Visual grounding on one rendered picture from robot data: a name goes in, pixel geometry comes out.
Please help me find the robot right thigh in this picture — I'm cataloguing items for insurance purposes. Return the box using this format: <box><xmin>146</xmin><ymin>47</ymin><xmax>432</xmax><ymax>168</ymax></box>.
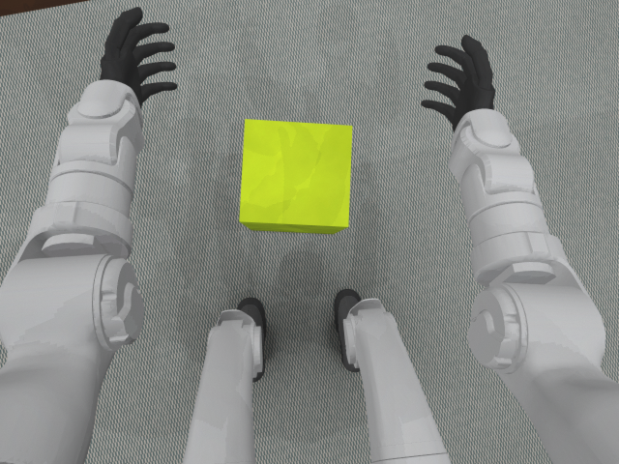
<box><xmin>343</xmin><ymin>308</ymin><xmax>452</xmax><ymax>464</ymax></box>

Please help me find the carton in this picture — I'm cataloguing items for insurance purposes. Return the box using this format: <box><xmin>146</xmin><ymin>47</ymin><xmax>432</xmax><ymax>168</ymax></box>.
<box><xmin>239</xmin><ymin>119</ymin><xmax>352</xmax><ymax>234</ymax></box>

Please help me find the right robot upper arm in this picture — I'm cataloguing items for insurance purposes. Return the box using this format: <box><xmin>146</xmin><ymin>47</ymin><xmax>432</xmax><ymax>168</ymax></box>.
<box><xmin>467</xmin><ymin>282</ymin><xmax>619</xmax><ymax>464</ymax></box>

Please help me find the right robot forearm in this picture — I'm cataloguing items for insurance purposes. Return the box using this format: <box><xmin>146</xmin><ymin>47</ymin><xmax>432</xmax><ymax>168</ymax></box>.
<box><xmin>448</xmin><ymin>108</ymin><xmax>605</xmax><ymax>356</ymax></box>

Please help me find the right robot foot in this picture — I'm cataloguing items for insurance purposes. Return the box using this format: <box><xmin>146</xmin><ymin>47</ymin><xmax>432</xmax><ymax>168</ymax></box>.
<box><xmin>334</xmin><ymin>289</ymin><xmax>361</xmax><ymax>372</ymax></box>

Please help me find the left robot forearm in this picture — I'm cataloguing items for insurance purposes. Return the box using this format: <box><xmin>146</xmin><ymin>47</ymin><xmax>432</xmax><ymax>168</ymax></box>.
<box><xmin>0</xmin><ymin>79</ymin><xmax>145</xmax><ymax>350</ymax></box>

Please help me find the left robot upper arm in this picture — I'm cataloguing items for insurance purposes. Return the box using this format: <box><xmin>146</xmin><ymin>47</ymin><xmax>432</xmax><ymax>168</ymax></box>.
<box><xmin>0</xmin><ymin>254</ymin><xmax>144</xmax><ymax>464</ymax></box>

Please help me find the robot right hand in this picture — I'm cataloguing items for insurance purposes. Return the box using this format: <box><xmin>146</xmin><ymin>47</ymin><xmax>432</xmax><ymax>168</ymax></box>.
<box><xmin>421</xmin><ymin>35</ymin><xmax>495</xmax><ymax>132</ymax></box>

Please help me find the robot left hand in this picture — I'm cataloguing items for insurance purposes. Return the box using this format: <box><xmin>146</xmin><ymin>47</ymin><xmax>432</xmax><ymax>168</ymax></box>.
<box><xmin>100</xmin><ymin>7</ymin><xmax>177</xmax><ymax>108</ymax></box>

